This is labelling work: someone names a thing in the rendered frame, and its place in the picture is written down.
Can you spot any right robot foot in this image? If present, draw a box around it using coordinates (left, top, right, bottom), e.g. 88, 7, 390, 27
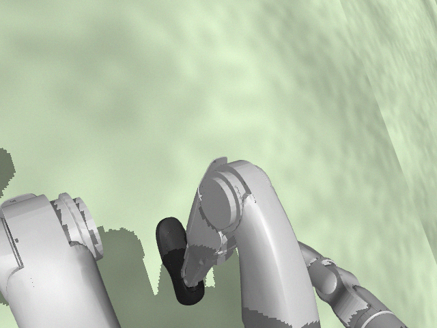
156, 217, 205, 305

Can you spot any right robot arm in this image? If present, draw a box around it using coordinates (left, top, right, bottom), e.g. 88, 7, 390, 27
308, 258, 408, 328

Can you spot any right robot hand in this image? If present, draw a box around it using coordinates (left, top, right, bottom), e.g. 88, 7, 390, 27
298, 241, 324, 270

